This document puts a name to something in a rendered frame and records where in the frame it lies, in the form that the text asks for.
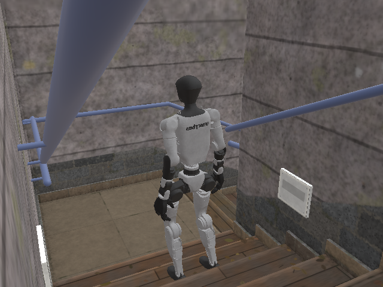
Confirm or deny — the robot left upper arm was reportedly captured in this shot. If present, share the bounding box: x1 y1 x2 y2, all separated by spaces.
160 115 180 167

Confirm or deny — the left robot hand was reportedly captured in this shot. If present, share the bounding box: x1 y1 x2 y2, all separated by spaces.
154 197 174 221

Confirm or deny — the robot head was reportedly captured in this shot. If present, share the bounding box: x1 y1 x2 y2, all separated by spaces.
175 75 205 117

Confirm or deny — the right robot hand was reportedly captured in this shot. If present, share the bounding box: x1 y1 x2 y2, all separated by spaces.
211 172 224 194

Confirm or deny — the robot right upper arm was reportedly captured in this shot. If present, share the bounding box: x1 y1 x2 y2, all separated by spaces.
204 108 226 151

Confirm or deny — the right robot thigh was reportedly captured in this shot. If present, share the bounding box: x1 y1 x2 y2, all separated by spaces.
193 172 215 230

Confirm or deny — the robot left forearm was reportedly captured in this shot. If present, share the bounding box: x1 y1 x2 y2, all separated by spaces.
158 155 175 200

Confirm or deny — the robot right forearm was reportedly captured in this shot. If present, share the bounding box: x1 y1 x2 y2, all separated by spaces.
213 147 226 175

